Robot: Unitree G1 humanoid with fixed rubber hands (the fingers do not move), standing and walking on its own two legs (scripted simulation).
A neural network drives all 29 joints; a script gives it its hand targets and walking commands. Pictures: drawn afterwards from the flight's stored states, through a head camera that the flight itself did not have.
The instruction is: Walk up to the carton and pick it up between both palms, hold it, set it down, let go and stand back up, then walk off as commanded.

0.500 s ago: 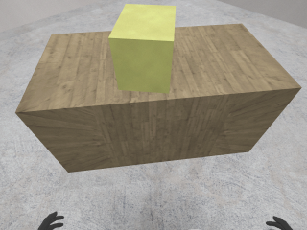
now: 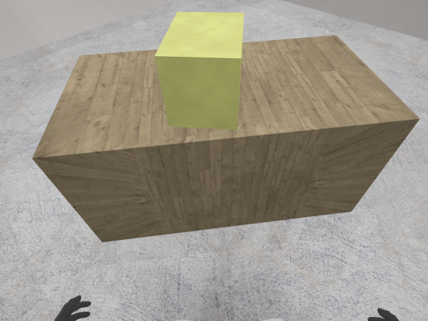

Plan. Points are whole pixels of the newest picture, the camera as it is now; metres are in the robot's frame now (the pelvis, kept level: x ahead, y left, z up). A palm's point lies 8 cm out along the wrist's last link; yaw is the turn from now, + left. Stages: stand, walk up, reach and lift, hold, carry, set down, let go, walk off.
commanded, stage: stand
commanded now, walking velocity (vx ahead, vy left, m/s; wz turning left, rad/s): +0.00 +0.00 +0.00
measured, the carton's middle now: (206, 69) +0.87 +0.02 +0.01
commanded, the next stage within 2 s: none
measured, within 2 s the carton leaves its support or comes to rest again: neither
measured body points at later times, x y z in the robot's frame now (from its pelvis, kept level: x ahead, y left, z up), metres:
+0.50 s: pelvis +0.00 -0.01 +0.00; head +0.01 -0.01 +0.45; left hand +0.13 +0.31 -0.09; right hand +0.09 -0.32 -0.12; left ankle +0.03 +0.13 -0.72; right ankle +0.01 -0.13 -0.72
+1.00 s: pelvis +0.00 +0.00 +0.00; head +0.02 -0.01 +0.45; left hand +0.14 +0.31 -0.09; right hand +0.10 -0.32 -0.12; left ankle +0.03 +0.13 -0.72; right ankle +0.01 -0.13 -0.72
